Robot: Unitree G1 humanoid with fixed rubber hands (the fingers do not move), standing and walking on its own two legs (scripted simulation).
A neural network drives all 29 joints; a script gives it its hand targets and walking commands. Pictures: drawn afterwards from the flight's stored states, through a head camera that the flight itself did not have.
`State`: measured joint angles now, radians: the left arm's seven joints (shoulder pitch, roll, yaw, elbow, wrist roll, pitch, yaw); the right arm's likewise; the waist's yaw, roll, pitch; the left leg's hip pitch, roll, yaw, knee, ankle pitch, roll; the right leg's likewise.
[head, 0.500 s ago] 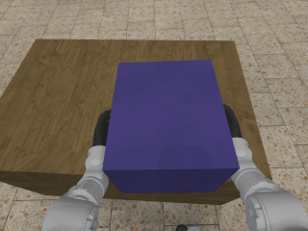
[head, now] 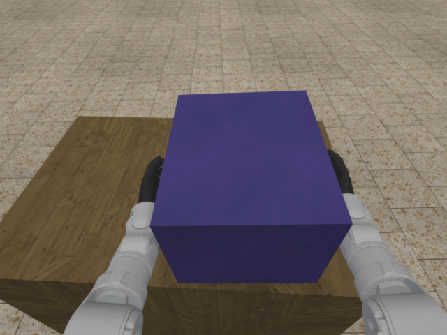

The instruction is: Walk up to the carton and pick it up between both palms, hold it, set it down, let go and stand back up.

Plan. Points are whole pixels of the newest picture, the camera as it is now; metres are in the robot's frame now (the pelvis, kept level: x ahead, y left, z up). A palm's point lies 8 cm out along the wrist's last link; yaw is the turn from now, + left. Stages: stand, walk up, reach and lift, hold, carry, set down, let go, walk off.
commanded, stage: reach and lift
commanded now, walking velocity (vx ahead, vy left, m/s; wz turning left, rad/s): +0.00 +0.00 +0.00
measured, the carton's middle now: (243, 183) +0.41 -0.05 +0.06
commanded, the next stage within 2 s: hold in 1.76 s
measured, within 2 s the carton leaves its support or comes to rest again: neither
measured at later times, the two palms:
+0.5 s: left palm (141, 189) +0.38 +0.14 +0.10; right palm (339, 186) +0.36 -0.22 +0.09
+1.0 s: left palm (127, 187) +0.35 +0.15 +0.14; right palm (343, 187) +0.33 -0.21 +0.12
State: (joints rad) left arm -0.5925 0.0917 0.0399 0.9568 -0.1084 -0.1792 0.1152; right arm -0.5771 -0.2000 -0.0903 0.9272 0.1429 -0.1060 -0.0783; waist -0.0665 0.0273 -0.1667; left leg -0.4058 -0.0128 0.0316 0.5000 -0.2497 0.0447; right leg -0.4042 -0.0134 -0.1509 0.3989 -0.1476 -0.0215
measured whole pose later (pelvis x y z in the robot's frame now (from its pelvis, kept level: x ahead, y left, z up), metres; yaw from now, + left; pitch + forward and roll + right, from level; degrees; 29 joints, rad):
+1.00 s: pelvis +0.00 +0.00 +0.01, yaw -1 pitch -1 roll -1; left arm -0.38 0.03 0.19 0.10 0.06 0.50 0.00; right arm -0.40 -0.13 -0.10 0.40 0.16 0.28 -0.11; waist -0.05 -0.03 -0.02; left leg -0.12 -0.01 0.06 0.36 -0.21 0.04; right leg -0.14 0.00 -0.12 0.28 -0.11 -0.02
